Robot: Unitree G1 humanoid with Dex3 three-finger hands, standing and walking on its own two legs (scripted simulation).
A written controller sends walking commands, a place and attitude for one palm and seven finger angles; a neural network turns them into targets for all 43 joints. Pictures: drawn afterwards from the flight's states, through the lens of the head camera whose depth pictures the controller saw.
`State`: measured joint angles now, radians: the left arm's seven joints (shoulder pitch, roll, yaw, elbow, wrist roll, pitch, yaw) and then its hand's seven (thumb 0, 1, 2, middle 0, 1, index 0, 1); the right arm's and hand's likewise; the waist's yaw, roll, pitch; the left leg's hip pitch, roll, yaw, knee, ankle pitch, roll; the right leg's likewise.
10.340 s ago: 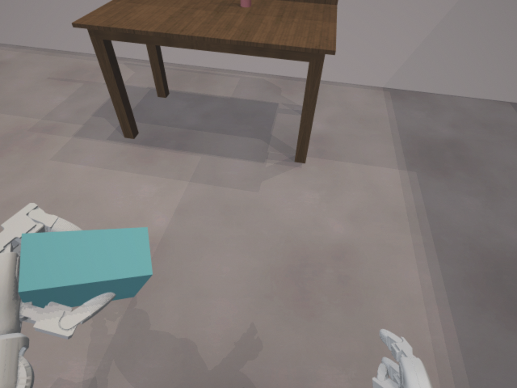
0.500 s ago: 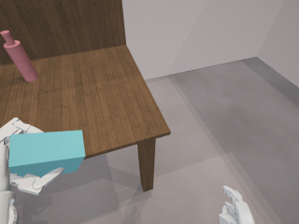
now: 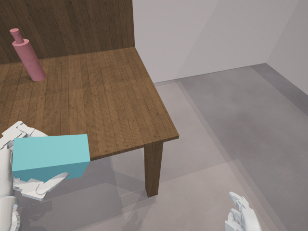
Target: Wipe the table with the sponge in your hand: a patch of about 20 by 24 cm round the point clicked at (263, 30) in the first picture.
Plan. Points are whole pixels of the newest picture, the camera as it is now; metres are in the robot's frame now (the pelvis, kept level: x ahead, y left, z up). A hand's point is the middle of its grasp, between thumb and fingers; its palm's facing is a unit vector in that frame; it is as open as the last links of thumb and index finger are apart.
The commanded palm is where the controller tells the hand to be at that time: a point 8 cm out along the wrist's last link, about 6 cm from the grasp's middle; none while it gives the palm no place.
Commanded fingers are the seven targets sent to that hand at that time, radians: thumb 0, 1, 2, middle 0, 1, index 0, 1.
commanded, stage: look again from close up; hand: left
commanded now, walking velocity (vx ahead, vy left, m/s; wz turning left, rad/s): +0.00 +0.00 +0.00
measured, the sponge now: (63, 159) +0.23 +0.21 +0.13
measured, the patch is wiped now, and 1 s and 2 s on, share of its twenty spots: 0.00 0.00 0.00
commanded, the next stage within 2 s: shuffle to correct the standing spot in 0.06 s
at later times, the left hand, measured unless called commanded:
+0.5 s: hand (51, 139) +0.26 +0.24 +0.15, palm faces +0.41 -0.84 -0.35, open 10.0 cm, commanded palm +0.21 +0.28 +0.17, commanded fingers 0.00 0.10 1.30 -1.20 -1.60 -1.20 -1.60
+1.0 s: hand (67, 103) +0.35 +0.24 +0.17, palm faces +0.33 -0.85 -0.40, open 10.0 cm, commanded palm +0.29 +0.29 +0.17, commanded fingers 0.00 0.10 1.30 -1.20 -1.60 -1.20 -1.60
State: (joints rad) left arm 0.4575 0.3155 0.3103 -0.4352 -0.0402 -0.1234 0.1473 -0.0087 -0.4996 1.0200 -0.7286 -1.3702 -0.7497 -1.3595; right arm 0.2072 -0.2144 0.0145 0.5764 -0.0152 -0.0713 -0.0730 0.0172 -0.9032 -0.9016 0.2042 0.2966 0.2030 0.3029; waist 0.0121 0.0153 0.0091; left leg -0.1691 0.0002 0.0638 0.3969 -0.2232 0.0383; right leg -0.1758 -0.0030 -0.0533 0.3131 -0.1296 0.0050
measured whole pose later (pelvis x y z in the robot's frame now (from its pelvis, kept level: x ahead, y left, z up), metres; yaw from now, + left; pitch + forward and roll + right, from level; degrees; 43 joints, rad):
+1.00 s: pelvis +0.12 +0.02 -0.02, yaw -3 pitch -3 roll -1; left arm 0.46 0.38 0.37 -0.56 -0.08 -0.15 0.13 -0.01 -0.50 1.02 -0.73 -1.37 -0.75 -1.36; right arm 0.19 -0.19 0.02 0.60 0.01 -0.05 -0.02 0.02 -0.90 -0.90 0.20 0.30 0.20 0.30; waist -0.01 0.02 0.10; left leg -0.32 -0.04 0.02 1.15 -0.45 -0.02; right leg -0.26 0.03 -0.14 0.57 -0.26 -0.09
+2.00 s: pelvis +0.15 +0.09 -0.01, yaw -7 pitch +1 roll -1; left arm 0.13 0.50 0.50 -0.31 -0.04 -0.20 0.10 -0.01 -0.50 1.02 -0.73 -1.37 -0.75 -1.36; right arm 0.17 -0.20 0.01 0.60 0.02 -0.13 0.00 0.02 -0.90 -0.90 0.20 0.30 0.20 0.30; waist 0.05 -0.03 0.11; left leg -0.30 0.02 0.03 0.48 -0.20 0.02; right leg -0.24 -0.02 -0.02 0.41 -0.18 0.03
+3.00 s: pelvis +0.09 +0.08 -0.02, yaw -7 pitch +2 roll -2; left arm 0.41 0.46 0.51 -0.54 -0.08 -0.34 0.03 -0.01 -0.50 1.02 -0.73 -1.37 -0.75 -1.36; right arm 0.21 -0.16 0.01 0.57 -0.03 -0.21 -0.03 0.02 -0.90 -0.90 0.20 0.30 0.20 0.30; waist 0.05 -0.03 0.11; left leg -0.47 0.07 0.00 0.60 -0.16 -0.01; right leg -0.32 0.01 -0.03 0.59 -0.34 -0.03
